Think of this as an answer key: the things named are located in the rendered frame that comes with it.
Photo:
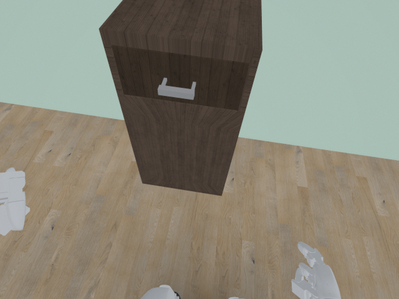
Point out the drawer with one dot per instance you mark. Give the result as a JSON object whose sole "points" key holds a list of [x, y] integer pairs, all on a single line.
{"points": [[219, 83]]}

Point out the left robot hand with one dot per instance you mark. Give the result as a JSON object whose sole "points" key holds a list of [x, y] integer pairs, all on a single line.
{"points": [[13, 207]]}

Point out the robot left shin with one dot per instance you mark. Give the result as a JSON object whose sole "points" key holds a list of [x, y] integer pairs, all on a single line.
{"points": [[167, 286]]}

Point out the handle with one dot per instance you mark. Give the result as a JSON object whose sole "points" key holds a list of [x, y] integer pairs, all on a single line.
{"points": [[176, 91]]}

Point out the right robot hand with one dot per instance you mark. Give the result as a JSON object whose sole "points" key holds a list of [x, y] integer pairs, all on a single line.
{"points": [[321, 280]]}

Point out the cabinet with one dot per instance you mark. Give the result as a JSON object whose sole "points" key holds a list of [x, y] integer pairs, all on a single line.
{"points": [[181, 145]]}

